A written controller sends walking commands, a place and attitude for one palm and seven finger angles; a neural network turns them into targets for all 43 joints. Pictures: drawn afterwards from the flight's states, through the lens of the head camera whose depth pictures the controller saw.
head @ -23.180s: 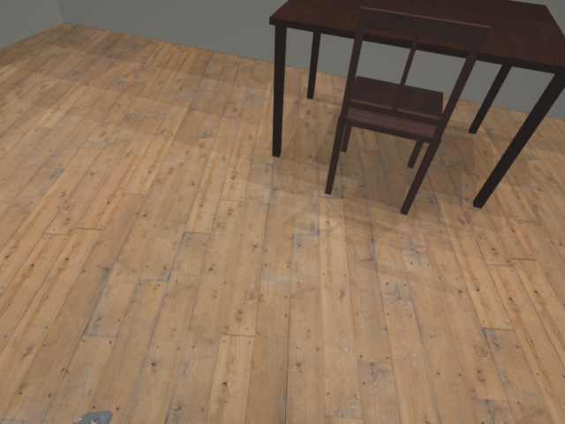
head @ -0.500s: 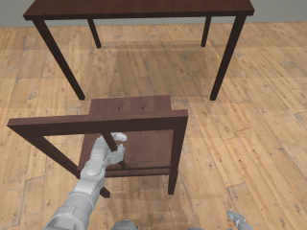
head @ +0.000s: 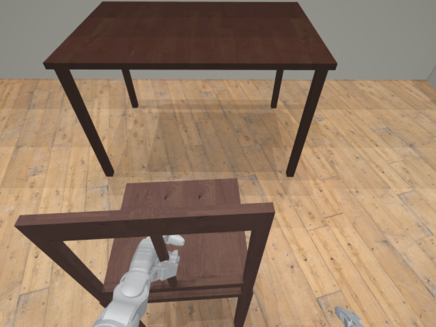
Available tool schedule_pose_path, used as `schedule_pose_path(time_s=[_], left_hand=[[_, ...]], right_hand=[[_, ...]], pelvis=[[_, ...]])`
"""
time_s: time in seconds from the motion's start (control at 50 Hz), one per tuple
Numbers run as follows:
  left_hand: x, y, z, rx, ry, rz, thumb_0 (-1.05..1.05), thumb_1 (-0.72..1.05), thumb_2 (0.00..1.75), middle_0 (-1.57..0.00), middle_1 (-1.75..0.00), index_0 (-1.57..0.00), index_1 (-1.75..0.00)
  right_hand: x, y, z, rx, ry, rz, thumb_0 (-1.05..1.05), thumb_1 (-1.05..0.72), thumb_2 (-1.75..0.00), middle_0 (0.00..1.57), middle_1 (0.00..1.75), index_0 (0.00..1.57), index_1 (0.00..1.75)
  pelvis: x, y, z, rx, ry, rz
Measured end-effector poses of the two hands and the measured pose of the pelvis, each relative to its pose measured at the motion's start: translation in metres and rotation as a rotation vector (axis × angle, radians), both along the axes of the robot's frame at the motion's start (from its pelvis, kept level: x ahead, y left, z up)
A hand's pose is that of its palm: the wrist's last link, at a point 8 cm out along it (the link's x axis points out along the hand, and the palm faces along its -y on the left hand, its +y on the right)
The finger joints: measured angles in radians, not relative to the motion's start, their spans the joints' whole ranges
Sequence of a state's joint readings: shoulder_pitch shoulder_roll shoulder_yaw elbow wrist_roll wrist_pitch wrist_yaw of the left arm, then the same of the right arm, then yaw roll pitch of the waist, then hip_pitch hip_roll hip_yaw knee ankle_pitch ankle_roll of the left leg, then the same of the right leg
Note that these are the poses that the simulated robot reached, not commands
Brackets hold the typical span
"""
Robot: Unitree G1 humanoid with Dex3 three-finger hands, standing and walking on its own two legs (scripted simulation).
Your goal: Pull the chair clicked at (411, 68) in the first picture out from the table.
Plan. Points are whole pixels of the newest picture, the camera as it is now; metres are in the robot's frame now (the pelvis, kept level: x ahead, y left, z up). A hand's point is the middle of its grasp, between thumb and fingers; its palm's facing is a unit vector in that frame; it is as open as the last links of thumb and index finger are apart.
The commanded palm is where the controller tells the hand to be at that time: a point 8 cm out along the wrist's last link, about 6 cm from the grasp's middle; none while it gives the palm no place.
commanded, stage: stop walking, hand still on the chair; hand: left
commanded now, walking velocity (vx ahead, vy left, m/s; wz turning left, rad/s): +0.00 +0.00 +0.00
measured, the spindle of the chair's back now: (165, 262) +0.27 +0.13 -0.09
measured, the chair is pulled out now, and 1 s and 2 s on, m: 0.63 0.63 0.63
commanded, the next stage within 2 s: open the thumb and straighten the fingers in 0.24 s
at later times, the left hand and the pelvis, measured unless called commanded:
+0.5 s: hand (171, 261) +0.27 +0.11 -0.06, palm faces -0.08 -0.99 -0.10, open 5.8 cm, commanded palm +0.25 +0.17 -0.04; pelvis +0.00 -0.01 -0.01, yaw +1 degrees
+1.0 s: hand (167, 254) +0.28 +0.12 -0.07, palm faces -0.06 -0.99 -0.14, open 16.5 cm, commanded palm +0.26 +0.17 -0.04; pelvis +0.03 -0.01 -0.03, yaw +2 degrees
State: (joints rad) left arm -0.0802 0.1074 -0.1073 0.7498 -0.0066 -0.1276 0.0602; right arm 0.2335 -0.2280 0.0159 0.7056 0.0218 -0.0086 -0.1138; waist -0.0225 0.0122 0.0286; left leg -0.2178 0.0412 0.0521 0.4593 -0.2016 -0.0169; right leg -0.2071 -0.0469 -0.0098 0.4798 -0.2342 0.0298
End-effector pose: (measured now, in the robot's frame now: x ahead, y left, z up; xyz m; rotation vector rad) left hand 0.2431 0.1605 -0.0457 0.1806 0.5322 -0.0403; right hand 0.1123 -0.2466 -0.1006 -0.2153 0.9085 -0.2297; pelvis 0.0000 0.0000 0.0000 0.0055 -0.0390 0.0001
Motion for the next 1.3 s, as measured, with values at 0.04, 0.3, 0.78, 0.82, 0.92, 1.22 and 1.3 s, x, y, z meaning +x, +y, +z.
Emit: schedule_pose_path(time_s=[0.04,0.3,0.78,0.82,0.92,1.22,1.3], left_hand=[[0.000,0.000,0.000,-0.001,0.000,-0.005,0.00,0.72,0.86,-0.34,-1.35,-0.50,-1.45],[0.000,0.000,0.001,-0.004,0.014,0.011,0.01,0.73,0.85,-0.33,-1.34,-0.50,-1.45],[0.017,0.015,-0.001,-0.043,0.001,-0.001,0.01,-0.37,0.29,-0.38,-1.11,-0.38,-1.12],[0.017,0.010,-0.002,-0.050,0.004,-0.009,0.00,-0.43,0.26,-0.34,-1.00,-0.34,-1.00],[0.020,0.008,-0.005,-0.037,0.014,0.003,0.00,-0.50,0.22,-0.23,-0.67,-0.23,-0.68],[0.003,0.015,-0.007,-0.038,0.042,0.020,-0.01,-0.54,0.20,-0.02,-0.05,-0.02,-0.06],[-0.006,0.023,-0.005,-0.027,0.029,0.039,-0.01,-0.54,0.20,-0.01,-0.02,-0.01,-0.03]], right_hand=[[0.005,0.010,0.000,0.017,-0.009,0.015,0.01,-0.91,-0.90,0.20,0.30,0.20,0.30],[0.016,0.031,-0.004,0.069,-0.001,0.055,0.01,-0.91,-0.90,0.21,0.30,0.21,0.30],[0.046,-0.006,-0.014,0.046,-0.118,0.057,0.01,-0.91,-0.90,0.20,0.30,0.20,0.30],[0.054,0.000,-0.016,0.057,-0.135,0.070,0.01,-0.91,-0.90,0.20,0.30,0.20,0.30],[0.070,0.009,-0.017,0.070,-0.159,0.099,0.01,-0.91,-0.90,0.20,0.30,0.20,0.30],[0.087,-0.002,-0.015,0.022,-0.192,0.116,0.01,-0.91,-0.90,0.21,0.30,0.21,0.30],[0.085,-0.004,-0.013,0.007,-0.199,0.106,0.01,-0.91,-0.90,0.20,0.30,0.20,0.30]], pelvis=[[0.000,0.002,0.000,0.001,0.004,-0.001],[0.002,0.001,0.001,0.000,0.012,-0.003],[0.019,-0.003,-0.025,-0.004,0.158,0.033],[0.022,-0.003,-0.027,-0.002,0.166,0.034],[0.028,-0.006,-0.031,0.000,0.179,0.038],[0.037,-0.009,-0.039,-0.009,0.199,0.054],[0.036,-0.009,-0.041,-0.011,0.199,0.055]])
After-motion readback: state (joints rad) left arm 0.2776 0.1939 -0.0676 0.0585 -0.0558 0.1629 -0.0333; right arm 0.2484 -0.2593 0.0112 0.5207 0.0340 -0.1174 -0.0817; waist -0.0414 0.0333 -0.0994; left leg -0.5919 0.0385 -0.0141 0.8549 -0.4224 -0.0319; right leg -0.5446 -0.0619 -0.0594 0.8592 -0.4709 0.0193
